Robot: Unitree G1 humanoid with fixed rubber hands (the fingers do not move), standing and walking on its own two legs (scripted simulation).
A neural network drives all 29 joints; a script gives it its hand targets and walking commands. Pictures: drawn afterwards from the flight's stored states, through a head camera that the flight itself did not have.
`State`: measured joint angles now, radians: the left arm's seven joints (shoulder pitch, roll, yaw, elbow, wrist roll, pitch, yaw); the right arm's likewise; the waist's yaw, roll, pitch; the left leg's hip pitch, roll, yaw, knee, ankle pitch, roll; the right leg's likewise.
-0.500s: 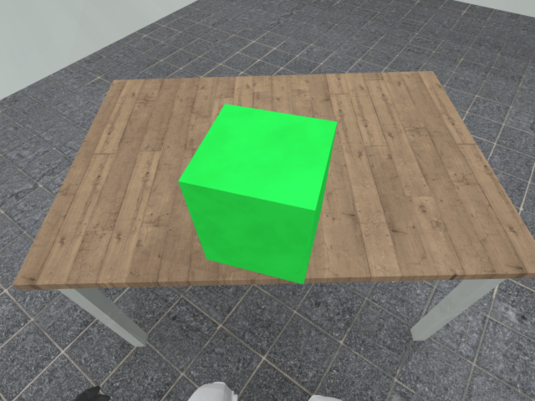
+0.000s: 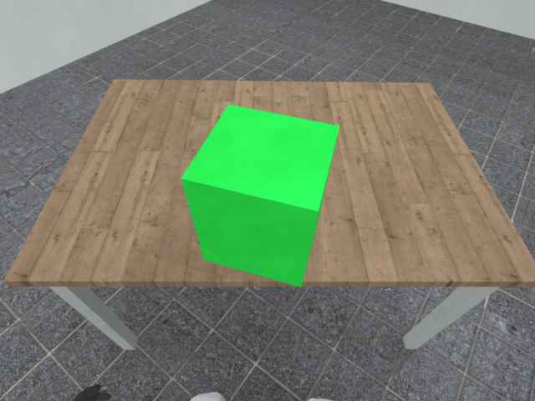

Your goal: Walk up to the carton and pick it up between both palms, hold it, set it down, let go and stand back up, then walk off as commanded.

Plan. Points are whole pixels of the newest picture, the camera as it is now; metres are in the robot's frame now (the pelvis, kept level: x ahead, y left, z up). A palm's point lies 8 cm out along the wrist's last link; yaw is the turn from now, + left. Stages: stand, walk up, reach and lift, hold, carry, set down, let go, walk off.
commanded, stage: walk up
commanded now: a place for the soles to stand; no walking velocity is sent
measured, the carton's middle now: (266, 198) +0.47 +0.02 -0.01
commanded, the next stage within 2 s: reach and lift in 0.94 s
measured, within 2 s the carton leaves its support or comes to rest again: neither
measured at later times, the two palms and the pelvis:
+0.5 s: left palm out of the picture +0.11 +0.31 -0.09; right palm out of the picture +0.09 -0.28 -0.10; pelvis +0.02 +0.01 -0.01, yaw +0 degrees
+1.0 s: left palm out of the picture +0.10 +0.32 -0.10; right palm out of the picture +0.08 -0.28 -0.10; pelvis +0.01 +0.02 -0.01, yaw +1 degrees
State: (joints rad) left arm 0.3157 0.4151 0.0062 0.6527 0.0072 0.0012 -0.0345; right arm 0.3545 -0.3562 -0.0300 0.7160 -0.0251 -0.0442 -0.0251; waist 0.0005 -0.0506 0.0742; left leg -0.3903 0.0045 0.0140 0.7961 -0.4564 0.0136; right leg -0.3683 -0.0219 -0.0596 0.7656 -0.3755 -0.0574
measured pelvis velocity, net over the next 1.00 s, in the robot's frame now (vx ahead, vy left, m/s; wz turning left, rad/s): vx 0.01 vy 0.02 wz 0.01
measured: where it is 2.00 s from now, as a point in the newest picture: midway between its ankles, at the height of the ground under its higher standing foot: outside the picture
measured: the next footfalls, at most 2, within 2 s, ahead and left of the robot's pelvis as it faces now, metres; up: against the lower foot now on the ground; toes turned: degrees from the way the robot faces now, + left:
none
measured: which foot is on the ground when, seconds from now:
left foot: down 0.00-1.00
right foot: down 0.00-1.00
